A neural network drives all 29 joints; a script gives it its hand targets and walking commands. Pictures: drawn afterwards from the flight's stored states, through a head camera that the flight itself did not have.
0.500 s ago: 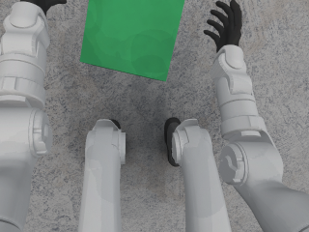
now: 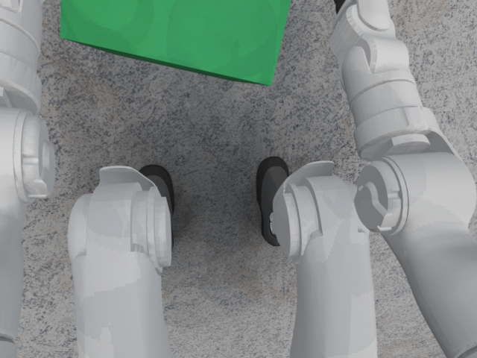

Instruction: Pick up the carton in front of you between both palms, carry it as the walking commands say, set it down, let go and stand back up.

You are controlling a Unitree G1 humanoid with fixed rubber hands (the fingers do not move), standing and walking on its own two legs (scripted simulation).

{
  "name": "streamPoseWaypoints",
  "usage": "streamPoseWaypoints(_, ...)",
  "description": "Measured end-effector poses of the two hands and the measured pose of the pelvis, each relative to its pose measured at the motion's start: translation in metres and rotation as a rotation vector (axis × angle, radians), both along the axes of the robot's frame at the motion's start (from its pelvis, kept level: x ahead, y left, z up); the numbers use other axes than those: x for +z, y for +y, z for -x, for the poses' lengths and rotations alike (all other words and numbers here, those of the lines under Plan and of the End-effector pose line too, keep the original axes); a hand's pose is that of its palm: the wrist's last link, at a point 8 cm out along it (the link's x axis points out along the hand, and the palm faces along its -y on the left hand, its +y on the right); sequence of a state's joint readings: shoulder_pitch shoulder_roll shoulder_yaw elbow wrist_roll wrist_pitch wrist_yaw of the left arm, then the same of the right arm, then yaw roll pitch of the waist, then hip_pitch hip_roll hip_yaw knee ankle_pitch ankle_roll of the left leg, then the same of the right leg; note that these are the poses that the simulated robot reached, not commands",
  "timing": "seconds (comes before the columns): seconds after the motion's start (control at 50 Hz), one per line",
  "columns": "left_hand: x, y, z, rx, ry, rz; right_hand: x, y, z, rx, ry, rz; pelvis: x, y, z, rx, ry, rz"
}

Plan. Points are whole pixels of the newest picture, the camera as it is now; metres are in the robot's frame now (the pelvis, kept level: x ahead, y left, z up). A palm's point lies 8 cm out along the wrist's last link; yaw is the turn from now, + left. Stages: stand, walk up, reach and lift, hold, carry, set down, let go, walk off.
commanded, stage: reach and lift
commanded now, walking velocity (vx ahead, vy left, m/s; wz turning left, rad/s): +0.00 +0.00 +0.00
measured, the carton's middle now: out of the picture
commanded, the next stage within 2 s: none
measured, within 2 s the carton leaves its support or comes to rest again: leaves its support in 0.66 s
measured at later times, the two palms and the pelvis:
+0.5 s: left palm out of the picture +0.55 +0.21 -0.18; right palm out of the picture +0.54 -0.09 -0.16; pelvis +0.00 +0.00 +0.00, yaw +0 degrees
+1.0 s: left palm out of the picture +0.51 +0.23 -0.05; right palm out of the picture +0.51 -0.07 -0.04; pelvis +0.00 -0.01 +0.04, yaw +5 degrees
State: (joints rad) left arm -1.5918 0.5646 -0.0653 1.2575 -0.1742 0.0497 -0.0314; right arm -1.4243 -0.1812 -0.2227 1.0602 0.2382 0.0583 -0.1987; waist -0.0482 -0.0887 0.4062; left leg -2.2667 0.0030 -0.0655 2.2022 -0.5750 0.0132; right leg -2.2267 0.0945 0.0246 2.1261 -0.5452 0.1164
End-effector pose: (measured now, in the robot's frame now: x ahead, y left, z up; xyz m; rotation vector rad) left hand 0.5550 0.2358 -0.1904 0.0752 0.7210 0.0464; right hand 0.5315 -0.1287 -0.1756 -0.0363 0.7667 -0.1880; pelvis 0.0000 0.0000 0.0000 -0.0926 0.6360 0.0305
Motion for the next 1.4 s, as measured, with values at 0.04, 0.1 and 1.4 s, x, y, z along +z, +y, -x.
streamPoseWaypoints(0.04, 0.003, 0.001, -0.004, -0.003, -0.008, -0.005, 0.001, 0.004, -0.003, 0.002, -0.009, -0.002, -0.002, 0.000, -0.002, -0.002, 0.001, 0.002)
streamPoseWaypoints(0.1, 0.008, 0.002, -0.004, -0.008, -0.008, -0.011, 0.005, 0.010, -0.006, 0.003, -0.021, -0.004, -0.004, 0.001, -0.004, 0.000, 0.005, 0.005)
streamPoseWaypoints(1.4, 0.255, -0.022, 0.079, 0.124, -0.016, 0.019, 0.257, 0.044, 0.037, 0.021, -0.143, -0.074, 0.134, -0.017, -0.012, 0.090, 0.102, -0.033)
